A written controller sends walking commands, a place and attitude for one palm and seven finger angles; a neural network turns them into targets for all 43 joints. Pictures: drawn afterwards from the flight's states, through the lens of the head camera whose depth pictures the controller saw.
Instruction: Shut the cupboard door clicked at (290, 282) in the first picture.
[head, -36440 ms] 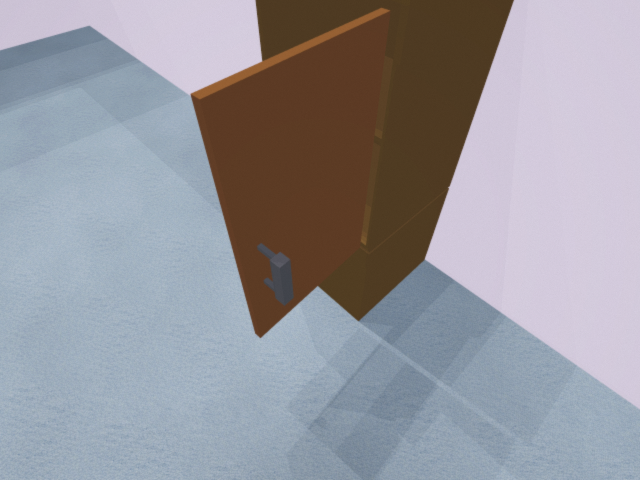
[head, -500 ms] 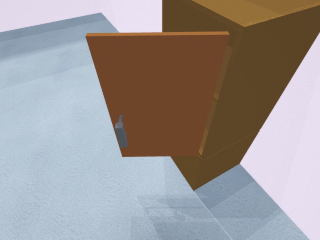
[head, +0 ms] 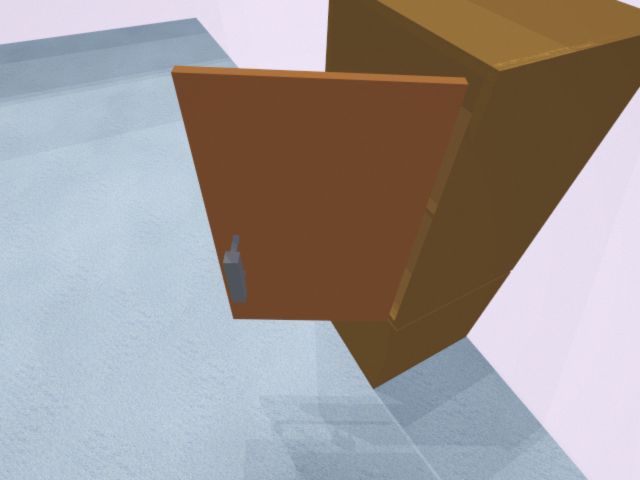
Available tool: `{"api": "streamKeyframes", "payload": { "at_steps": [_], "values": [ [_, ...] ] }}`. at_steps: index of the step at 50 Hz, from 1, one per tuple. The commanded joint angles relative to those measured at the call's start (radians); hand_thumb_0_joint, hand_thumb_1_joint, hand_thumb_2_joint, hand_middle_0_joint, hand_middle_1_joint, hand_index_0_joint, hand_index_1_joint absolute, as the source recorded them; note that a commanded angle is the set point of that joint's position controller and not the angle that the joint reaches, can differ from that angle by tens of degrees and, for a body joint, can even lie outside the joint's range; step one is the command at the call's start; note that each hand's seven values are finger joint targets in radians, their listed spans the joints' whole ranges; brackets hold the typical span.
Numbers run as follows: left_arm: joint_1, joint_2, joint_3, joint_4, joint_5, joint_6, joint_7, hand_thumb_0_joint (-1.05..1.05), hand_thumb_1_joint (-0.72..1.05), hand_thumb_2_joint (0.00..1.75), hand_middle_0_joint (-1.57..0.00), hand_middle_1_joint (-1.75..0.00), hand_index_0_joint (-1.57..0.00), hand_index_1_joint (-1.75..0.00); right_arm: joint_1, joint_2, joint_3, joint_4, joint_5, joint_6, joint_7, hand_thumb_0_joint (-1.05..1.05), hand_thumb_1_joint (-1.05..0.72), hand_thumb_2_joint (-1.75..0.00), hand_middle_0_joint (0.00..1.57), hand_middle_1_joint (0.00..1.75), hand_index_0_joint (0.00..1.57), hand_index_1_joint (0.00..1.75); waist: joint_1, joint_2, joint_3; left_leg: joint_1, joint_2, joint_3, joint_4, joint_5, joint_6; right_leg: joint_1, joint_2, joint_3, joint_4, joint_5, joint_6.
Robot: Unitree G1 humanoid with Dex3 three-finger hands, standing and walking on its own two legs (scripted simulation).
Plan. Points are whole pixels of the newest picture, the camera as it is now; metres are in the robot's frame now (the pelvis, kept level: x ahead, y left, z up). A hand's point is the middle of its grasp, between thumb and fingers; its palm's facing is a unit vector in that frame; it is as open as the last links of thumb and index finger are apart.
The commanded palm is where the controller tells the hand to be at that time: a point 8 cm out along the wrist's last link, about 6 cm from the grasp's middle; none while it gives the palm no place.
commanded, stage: come to a stop and stand still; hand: left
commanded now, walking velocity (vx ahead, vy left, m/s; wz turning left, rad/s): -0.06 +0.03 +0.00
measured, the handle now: (237, 268) +0.48 +0.18 -0.10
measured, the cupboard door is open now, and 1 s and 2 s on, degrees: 62 62 62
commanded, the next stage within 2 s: look again from close up in 0.90 s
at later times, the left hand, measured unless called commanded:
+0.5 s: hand out of the picture +0.03 +0.18 -0.18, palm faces +0.01 -0.97 -0.22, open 7.3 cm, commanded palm none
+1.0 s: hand out of the picture -0.01 +0.23 -0.17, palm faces -0.02 -0.96 -0.27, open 7.4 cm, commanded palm none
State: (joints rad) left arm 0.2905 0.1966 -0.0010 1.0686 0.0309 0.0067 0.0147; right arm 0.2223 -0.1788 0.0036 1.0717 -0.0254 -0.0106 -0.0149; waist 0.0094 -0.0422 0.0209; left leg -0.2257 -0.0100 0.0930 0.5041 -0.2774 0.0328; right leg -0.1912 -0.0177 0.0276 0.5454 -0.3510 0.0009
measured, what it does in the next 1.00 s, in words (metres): stands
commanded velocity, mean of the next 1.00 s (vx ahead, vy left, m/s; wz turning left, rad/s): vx -0.03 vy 0.03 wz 0.00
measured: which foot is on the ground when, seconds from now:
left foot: down 0.00-1.00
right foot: down 0.00-1.00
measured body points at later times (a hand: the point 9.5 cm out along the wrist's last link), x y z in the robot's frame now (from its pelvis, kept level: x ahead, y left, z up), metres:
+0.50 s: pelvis +0.00 +0.00 +0.00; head +0.02 +0.00 +0.44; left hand +0.03 +0.23 -0.16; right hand +0.07 -0.24 -0.15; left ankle +0.00 +0.10 -0.73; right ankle -0.04 -0.12 -0.73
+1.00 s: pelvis -0.02 +0.02 +0.00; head +0.01 +0.02 +0.45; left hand +0.00 +0.28 -0.15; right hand +0.02 -0.23 -0.15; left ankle +0.00 +0.10 -0.73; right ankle -0.04 -0.12 -0.73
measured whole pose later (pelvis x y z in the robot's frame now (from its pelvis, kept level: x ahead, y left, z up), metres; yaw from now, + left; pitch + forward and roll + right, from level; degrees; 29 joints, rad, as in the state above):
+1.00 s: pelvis -0.02 +0.02 +0.00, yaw +0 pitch +0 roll +0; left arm 0.26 0.24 -0.01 1.04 0.02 0.00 0.02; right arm 0.23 -0.23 0.00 1.03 -0.02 -0.01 0.00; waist 0.01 0.00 0.06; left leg -0.25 -0.04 0.09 0.47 -0.23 0.06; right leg -0.21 -0.04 0.04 0.49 -0.29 0.04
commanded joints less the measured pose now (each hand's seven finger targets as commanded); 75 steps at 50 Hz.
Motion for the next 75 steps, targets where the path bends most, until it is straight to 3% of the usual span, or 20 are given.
{"api": "streamKeyframes", "payload": {
  "at_steps": [1, 2, 3, 4, 6, 9, 15, 20, 21, 22, 23, 24, 25, 27, 28, 30, 32, 37, 50, 75],
  "values": [
    [0.081, 0.064, 0.021, -0.036, 0.000, -0.020, 0.001, 0.00, 0.90, 0.90, -0.20, -0.30, -0.20, -0.30, 0.032, -0.148, -0.042, -0.047, 0.003, -0.012, -0.014, 0.00, -0.90, -0.90, 0.20, 0.30, 0.20, 0.30, 0.004, 0.111, 0.051, 0.015, 0.197, -0.203, -0.151, 0.006, 0.064, -0.106, -0.017, -0.013, -0.051, 0.063, -0.036],
    [0.105, 0.067, 0.021, -0.027, -0.005, -0.028, 0.005, 0.00, 0.90, 0.90, -0.20, -0.30, -0.20, -0.30, 0.020, -0.129, -0.036, -0.049, 0.005, -0.018, -0.014, 0.00, -0.90, -0.90, 0.20, 0.30, 0.20, 0.30, 0.012, 0.092, 0.017, 0.017, 0.162, -0.150, -0.090, 0.119, 0.046, -0.059, -0.040, 0.024, -0.078, 0.162, -0.039],
    [0.116, 0.075, 0.020, -0.014, -0.008, -0.037, 0.012, 0.00, 0.90, 0.90, -0.20, -0.30, -0.20, -0.30, 0.013, -0.095, -0.028, -0.046, 0.008, -0.022, -0.015, 0.00, -0.90, -0.90, 0.20, 0.30, 0.20, 0.30, 0.011, 0.018, 0.011, 0.011, 0.121, -0.100, -0.023, 0.216, 0.023, -0.017, -0.070, 0.069, -0.103, 0.327, -0.045],
    [0.122, 0.089, 0.019, -0.005, -0.012, -0.044, 0.018, 0.00, 0.90, 0.90, -0.20, -0.30, -0.20, -0.30, 0.015, -0.084, -0.021, -0.044, 0.010, -0.024, -0.016, 0.00, -0.90, -0.90, 0.20, 0.30, 0.20, 0.30, 0.002, -0.031, -0.012, 0.013, 0.096, -0.069, 0.014, 0.241, 0.000, 0.015, -0.101, 0.111, -0.110, 0.519, -0.050],
    [0.117, 0.114, 0.018, 0.002, -0.019, -0.056, 0.028, 0.00, 0.90, 0.90, -0.20, -0.30, -0.20, -0.30, 0.032, -0.078, -0.019, -0.028, 0.017, -0.022, -0.018, 0.00, -0.90, -0.90, 0.20, 0.30, 0.20, 0.30, -0.010, -0.059, -0.051, 0.032, 0.086, -0.052, 0.001, 0.222, -0.023, 0.078, -0.135, 0.117, -0.093, 0.836, -0.049],
    [0.099, 0.137, 0.026, -0.014, -0.020, -0.052, 0.038, 0.00, 0.90, 0.90, -0.20, -0.30, -0.20, -0.30, 0.031, -0.094, -0.028, -0.017, 0.023, -0.017, -0.023, 0.00, -0.90, -0.90, 0.20, 0.30, 0.20, 0.30, -0.007, -0.012, -0.066, 0.057, 0.091, -0.052, -0.014, 0.301, -0.024, 0.102, -0.133, 0.101, -0.062, 0.915, -0.040],
    [0.099, 0.123, 0.036, -0.043, -0.016, -0.027, 0.048, 0.00, 0.90, 0.90, -0.20, -0.30, -0.20, -0.30, 0.028, -0.080, -0.038, -0.038, 0.018, 0.005, -0.024, 0.00, -0.90, -0.90, 0.20, 0.30, 0.20, 0.30, 0.002, -0.009, -0.072, 0.060, 0.096, -0.045, 0.025, 0.365, -0.027, 0.071, -0.143, 0.114, -0.033, 0.824, -0.057],
    [0.044, 0.101, 0.033, -0.080, -0.013, -0.015, 0.043, 0.00, 0.90, 0.90, -0.20, -0.30, -0.20, -0.30, 0.015, -0.081, -0.041, -0.052, 0.015, 0.008, -0.018, 0.00, -0.90, -0.90, 0.20, 0.30, 0.20, 0.30, -0.004, 0.027, -0.040, 0.092, 0.115, -0.081, -0.014, 0.336, -0.013, -0.033, -0.103, 0.098, -0.062, 0.483, -0.050],
    [0.134, 0.107, 0.036, -0.053, -0.009, -0.038, 0.069, 0.00, 0.90, 0.90, -0.20, -0.30, -0.20, -0.30, -0.081, -0.121, -0.051, -0.137, 0.027, -0.002, -0.011, 0.00, -0.90, -0.90, 0.20, 0.30, 0.20, 0.30, 0.026, 0.047, 0.007, 0.026, 0.123, -0.044, 0.182, 0.279, -0.033, -0.052, -0.157, 0.176, -0.118, 0.807, -0.005],
    [0.055, 0.163, 0.036, -0.111, -0.008, -0.046, 0.060, 0.00, 0.90, 0.90, -0.20, -0.30, -0.20, -0.30, -0.007, -0.057, -0.045, -0.157, 0.025, 0.010, 0.002, 0.00, -0.90, -0.90, 0.20, 0.30, 0.20, 0.30, -0.028, -0.055, -0.027, -0.082, 0.057, -0.057, 0.153, -0.068, -0.026, 0.008, -0.197, 0.203, -0.125, 0.630, -0.067],
    [0.024, 0.149, 0.040, -0.131, -0.004, -0.054, 0.055, 0.00, 0.90, 0.90, -0.20, -0.30, -0.20, -0.30, -0.007, -0.048, -0.042, -0.159, 0.013, 0.014, 0.007, 0.00, -0.90, -0.90, 0.20, 0.30, 0.20, 0.30, -0.021, -0.040, -0.058, -0.067, 0.050, -0.056, 0.111, -0.079, -0.029, 0.031, -0.212, 0.209, -0.110, 0.657, -0.108],
    [-0.005, 0.143, 0.035, -0.148, -0.007, -0.054, 0.051, 0.00, 0.90, 0.90, -0.20, -0.30, -0.20, -0.30, 0.033, -0.052, -0.043, -0.162, 0.016, 0.011, 0.005, 0.00, -0.90, -0.90, 0.20, 0.30, 0.20, 0.30, -0.046, -0.047, -0.066, -0.021, 0.046, -0.061, 0.056, -0.031, -0.023, 0.006, -0.175, 0.156, -0.086, 0.550, -0.108],
    [-0.020, 0.127, 0.031, -0.156, -0.011, -0.052, 0.049, 0.00, 0.90, 0.90, -0.20, -0.30, -0.20, -0.30, 0.043, -0.068, -0.044, -0.157, 0.015, 0.003, 0.005, 0.00, -0.90, -0.90, 0.20, 0.30, 0.20, 0.30, -0.048, 0.000, -0.056, 0.026, 0.061, -0.080, 0.010, 0.062, -0.014, -0.038, -0.132, 0.127, -0.064, 0.444, -0.091],
    [-0.005, 0.114, 0.024, -0.159, -0.013, -0.031, 0.043, 0.00, 0.90, 0.90, -0.20, -0.30, -0.20, -0.30, 0.034, -0.109, -0.042, -0.163, 0.009, -0.010, 0.003, 0.00, -0.90, -0.90, 0.20, 0.30, 0.20, 0.30, -0.018, 0.172, -0.021, 0.008, 0.136, -0.178, -0.047, 0.236, 0.026, -0.063, -0.039, 0.041, -0.021, 0.171, -0.047],
    [0.005, 0.106, 0.022, -0.155, -0.010, -0.027, 0.043, 0.00, 0.90, 0.90, -0.20, -0.30, -0.20, -0.30, 0.015, -0.119, -0.042, -0.170, 0.007, -0.012, 0.000, 0.00, -0.90, -0.90, 0.20, 0.30, 0.20, 0.30, -0.001, 0.186, 0.018, -0.036, 0.152, -0.199, -0.067, 0.243, 0.048, -0.056, -0.019, 0.019, -0.033, 0.089, -0.040],
    [0.004, 0.103, 0.016, -0.145, -0.010, -0.017, 0.035, 0.00, 0.90, 0.90, -0.20, -0.30, -0.20, -0.30, -0.001, -0.135, -0.039, -0.187, 0.008, -0.008, 0.001, 0.00, -0.90, -0.90, 0.20, 0.30, 0.20, 0.30, 0.001, 0.100, 0.061, -0.086, 0.142, -0.215, -0.125, 0.016, 0.045, -0.067, -0.011, 0.018, -0.057, 0.001, -0.037],
    [-0.010, 0.107, 0.014, -0.148, -0.008, -0.013, 0.027, 0.00, 0.90, 0.90, -0.20, -0.30, -0.20, -0.30, -0.004, -0.146, -0.041, -0.187, 0.005, -0.004, 0.005, 0.00, -0.90, -0.90, 0.20, 0.30, 0.20, 0.30, -0.004, 0.080, 0.097, -0.122, 0.128, -0.226, -0.187, -0.181, 0.034, -0.093, -0.013, 0.028, -0.071, -0.043, -0.039],
    [-0.001, 0.127, 0.016, -0.142, -0.007, -0.014, 0.019, 0.00, 0.90, 0.90, -0.20, -0.30, -0.20, -0.30, -0.002, -0.176, -0.045, -0.173, 0.004, -0.008, 0.007, 0.00, -0.90, -0.90, 0.20, 0.30, 0.20, 0.30, 0.002, 0.064, 0.044, -0.099, 0.137, -0.241, -0.235, -0.240, 0.039, -0.076, -0.021, 0.023, -0.070, -0.027, -0.037],
    [-0.031, 0.188, 0.016, -0.065, -0.014, -0.033, 0.015, 0.00, 0.90, 0.90, -0.20, -0.30, -0.20, -0.30, -0.012, -0.207, -0.035, -0.085, 0.014, -0.034, -0.001, 0.00, -0.90, -0.90, 0.20, 0.30, 0.20, 0.30, -0.006, 0.035, -0.042, 0.060, 0.121, -0.162, -0.149, 0.138, 0.030, -0.032, -0.075, 0.065, -0.124, 0.173, -0.034],
    [-0.117, 0.236, 0.020, -0.048, -0.015, -0.034, 0.012, 0.00, 0.90, 0.90, -0.20, -0.30, -0.20, -0.30, -0.100, -0.237, -0.026, -0.036, 0.013, -0.029, -0.005, 0.00, -0.90, -0.90, 0.20, 0.30, 0.20, 0.30, -0.004, 0.040, -0.057, 0.124, 0.128, -0.131, -0.135, 0.303, 0.004, 0.016, -0.091, 0.079, -0.158, 0.338, -0.028]
  ]
}}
